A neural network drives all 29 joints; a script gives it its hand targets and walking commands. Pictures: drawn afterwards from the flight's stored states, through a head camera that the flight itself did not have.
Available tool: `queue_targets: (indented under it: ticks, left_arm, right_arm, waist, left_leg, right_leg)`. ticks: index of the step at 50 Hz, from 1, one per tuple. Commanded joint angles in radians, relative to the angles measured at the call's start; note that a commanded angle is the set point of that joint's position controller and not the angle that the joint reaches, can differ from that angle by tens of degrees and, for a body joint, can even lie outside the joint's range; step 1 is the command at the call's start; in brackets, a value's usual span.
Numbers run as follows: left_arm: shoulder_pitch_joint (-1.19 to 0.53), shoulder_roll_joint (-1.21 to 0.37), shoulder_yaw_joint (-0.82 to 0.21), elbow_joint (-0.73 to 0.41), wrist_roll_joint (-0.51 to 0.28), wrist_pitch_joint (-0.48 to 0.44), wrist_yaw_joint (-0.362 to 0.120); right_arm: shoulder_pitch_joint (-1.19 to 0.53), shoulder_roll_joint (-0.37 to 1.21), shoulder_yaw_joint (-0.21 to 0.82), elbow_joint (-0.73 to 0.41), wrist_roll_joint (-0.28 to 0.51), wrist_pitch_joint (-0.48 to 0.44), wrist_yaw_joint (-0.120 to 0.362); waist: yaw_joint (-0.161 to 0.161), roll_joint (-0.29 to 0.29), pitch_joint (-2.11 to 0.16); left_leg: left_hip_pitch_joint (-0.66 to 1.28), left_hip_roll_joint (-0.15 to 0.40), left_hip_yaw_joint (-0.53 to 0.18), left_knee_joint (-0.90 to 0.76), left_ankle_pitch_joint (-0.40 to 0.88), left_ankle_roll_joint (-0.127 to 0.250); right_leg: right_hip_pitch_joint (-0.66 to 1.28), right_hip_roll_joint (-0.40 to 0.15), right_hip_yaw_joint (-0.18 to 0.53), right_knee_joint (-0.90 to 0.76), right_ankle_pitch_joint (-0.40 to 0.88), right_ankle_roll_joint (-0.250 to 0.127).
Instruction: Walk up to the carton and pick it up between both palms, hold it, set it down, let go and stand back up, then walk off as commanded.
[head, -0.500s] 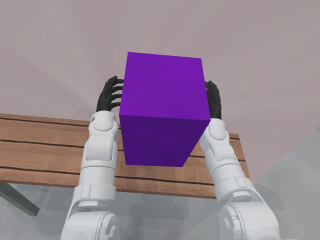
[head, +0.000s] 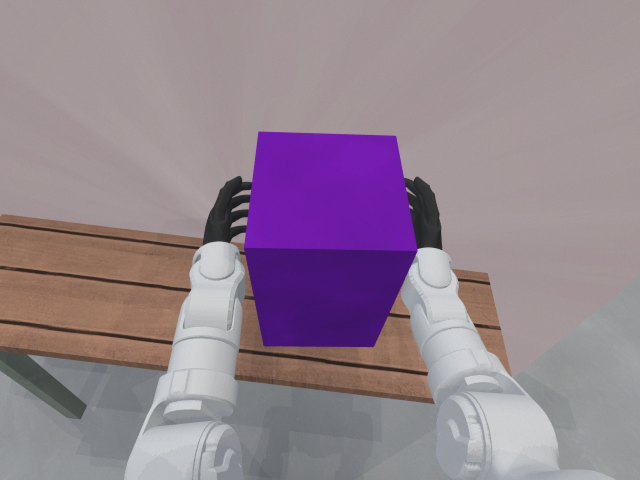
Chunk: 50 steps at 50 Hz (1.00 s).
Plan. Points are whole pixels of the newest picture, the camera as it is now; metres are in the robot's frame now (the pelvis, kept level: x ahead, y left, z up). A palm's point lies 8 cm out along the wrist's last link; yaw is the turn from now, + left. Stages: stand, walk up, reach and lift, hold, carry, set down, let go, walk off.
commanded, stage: set down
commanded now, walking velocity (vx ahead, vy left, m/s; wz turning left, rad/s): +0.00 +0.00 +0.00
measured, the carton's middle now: (322, 252) +0.39 +0.02 +0.05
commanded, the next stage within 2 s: none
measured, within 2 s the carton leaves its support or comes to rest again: rests again in 1.66 s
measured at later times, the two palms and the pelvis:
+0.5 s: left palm (231, 255) +0.38 +0.14 +0.05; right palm (418, 245) +0.41 -0.11 +0.06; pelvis +0.00 -0.01 +0.00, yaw -1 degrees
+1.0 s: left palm (235, 270) +0.38 +0.14 +0.01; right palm (410, 261) +0.41 -0.11 +0.02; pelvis +0.01 +0.00 +0.00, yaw -2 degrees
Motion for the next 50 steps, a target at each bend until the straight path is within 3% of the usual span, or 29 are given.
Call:
queue_targets:
  ticks: [1, 10, 19, 33, 39, 50]
  left_arm:
    - [-0.705, -0.591, -0.403, -0.105, -0.042, -0.159, -0.095]
    - [-0.730, -0.523, -0.261, 0.028, -0.001, -0.238, -0.085]
    - [-0.722, -0.504, -0.194, 0.068, 0.036, -0.307, -0.078]
    - [-0.667, -0.549, -0.252, 0.073, 0.032, -0.425, -0.045]
    - [-0.637, -0.557, -0.245, 0.106, 0.033, -0.465, -0.033]
    - [-0.639, -0.532, -0.192, 0.169, 0.036, -0.525, -0.023]
  right_arm:
    - [-0.671, 0.498, 0.313, -0.163, -0.078, -0.070, 0.144]
    - [-0.681, 0.514, 0.230, -0.065, -0.166, -0.081, 0.174]
    - [-0.623, 0.523, 0.138, 0.030, -0.248, -0.108, 0.186]
    - [-0.571, 0.556, 0.144, 0.075, -0.279, -0.187, 0.174]
    - [-0.560, 0.551, 0.137, 0.096, -0.295, -0.206, 0.177]
    - [-0.575, 0.539, 0.076, 0.135, -0.350, -0.217, 0.191]
  waist:
    - [-0.008, 0.073, -0.651]
    - [0.048, 0.019, -0.643]
    - [0.040, 0.018, -0.665]
    - [0.021, 0.057, -0.816]
    - [0.029, 0.058, -0.838]
    - [0.041, 0.031, -0.865]
  left_leg:
    - [0.279, -0.060, 0.117, 0.034, 0.329, 0.001]
    - [0.142, -0.055, 0.145, -0.030, 0.174, 0.038]
    - [0.111, -0.051, 0.161, -0.032, 0.236, 0.034]
    - [0.096, -0.044, 0.139, 0.034, 0.438, 0.003]
    - [0.089, -0.037, 0.138, 0.044, 0.466, 0.001]
    - [0.022, -0.034, 0.154, 0.033, 0.406, 0.015]
  right_leg:
    - [0.050, 0.015, -0.036, -0.010, 0.260, 0.034]
    - [0.082, -0.005, -0.018, 0.003, 0.198, 0.048]
    - [0.114, -0.009, -0.010, 0.022, 0.300, 0.045]
    - [0.131, -0.005, -0.004, 0.075, 0.536, 0.029]
    - [0.094, 0.002, -0.005, 0.078, 0.532, 0.020]
    - [0.056, 0.000, 0.005, 0.082, 0.468, 0.020]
